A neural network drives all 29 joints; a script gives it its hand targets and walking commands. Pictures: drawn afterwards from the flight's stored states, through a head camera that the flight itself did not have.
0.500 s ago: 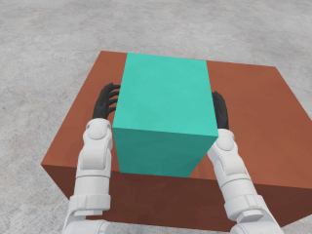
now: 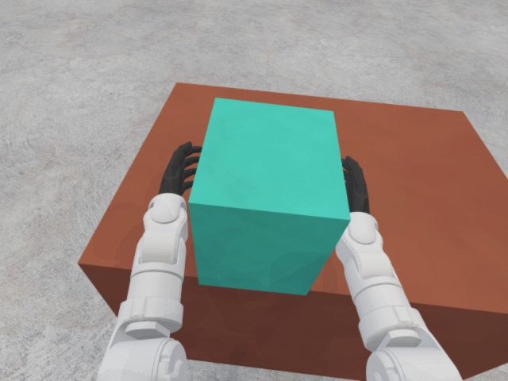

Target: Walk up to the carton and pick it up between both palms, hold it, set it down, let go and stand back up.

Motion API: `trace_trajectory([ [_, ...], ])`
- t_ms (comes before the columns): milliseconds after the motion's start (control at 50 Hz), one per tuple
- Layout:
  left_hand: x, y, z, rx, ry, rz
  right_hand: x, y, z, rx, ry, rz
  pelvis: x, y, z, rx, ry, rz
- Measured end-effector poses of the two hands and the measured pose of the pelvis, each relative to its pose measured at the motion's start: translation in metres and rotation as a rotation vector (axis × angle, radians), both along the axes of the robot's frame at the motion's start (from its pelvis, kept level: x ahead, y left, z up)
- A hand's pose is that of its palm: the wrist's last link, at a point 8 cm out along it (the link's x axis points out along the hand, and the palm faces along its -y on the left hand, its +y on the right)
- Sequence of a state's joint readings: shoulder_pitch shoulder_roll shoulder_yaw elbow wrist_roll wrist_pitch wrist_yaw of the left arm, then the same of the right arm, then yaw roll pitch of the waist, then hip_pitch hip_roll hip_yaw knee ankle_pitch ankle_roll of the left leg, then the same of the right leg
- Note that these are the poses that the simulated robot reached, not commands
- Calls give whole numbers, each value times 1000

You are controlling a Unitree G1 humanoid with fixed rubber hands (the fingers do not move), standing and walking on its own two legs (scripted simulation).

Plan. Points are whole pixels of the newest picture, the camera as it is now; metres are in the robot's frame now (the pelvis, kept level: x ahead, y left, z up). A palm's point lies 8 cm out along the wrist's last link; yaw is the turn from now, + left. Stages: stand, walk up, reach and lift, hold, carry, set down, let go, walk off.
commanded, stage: set down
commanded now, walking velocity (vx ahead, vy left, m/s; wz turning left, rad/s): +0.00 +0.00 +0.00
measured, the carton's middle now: (263, 201) +0.40 +0.02 +0.07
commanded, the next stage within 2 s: none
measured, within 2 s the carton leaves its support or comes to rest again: rests again in 1.06 s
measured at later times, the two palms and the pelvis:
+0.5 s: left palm (172, 194) +0.39 +0.18 +0.09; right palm (343, 207) +0.39 -0.11 +0.08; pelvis +0.01 +0.00 +0.00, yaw +1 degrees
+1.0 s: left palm (173, 199) +0.40 +0.18 +0.06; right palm (336, 210) +0.40 -0.11 +0.06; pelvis +0.01 +0.00 +0.00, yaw +1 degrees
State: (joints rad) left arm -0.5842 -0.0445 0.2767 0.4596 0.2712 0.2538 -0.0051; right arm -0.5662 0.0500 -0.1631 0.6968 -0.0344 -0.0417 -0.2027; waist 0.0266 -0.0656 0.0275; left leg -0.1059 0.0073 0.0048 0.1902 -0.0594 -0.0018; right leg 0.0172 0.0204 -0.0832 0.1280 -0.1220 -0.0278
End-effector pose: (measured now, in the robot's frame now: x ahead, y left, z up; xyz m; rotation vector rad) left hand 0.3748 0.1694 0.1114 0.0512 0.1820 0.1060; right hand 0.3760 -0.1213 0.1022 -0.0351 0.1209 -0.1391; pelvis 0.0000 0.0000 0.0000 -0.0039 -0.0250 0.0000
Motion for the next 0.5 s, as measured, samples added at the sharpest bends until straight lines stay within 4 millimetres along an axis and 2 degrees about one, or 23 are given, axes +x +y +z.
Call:
trace_trajectory([
  [500,15,10,-24,-9,59,13,18,10,-22,-1,70,10,9,1,0,-1,84,14],
])
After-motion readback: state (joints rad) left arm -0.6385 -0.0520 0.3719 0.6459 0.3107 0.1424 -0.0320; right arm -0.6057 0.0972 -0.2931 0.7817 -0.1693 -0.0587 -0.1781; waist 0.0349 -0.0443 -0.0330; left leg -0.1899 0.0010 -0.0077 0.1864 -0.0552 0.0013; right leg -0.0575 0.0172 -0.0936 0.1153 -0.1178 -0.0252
